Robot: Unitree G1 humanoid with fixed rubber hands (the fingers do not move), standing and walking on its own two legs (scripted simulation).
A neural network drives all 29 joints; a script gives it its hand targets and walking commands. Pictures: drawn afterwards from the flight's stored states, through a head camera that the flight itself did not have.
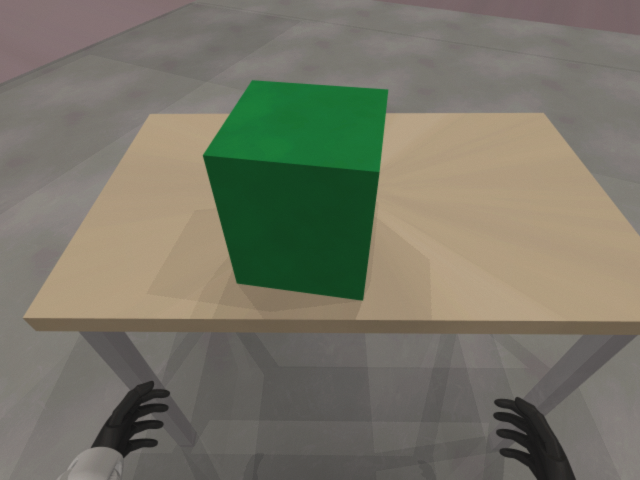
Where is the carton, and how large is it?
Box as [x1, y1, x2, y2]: [203, 80, 387, 300]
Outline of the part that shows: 252,80 203,154 237,283 362,300 379,172 387,89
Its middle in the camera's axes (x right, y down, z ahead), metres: -0.02 -0.07 +0.59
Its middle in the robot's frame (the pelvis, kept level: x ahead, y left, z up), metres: +0.50 +0.06 +0.10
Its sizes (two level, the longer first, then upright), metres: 0.203 0.199 0.243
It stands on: a table, 0.75 m high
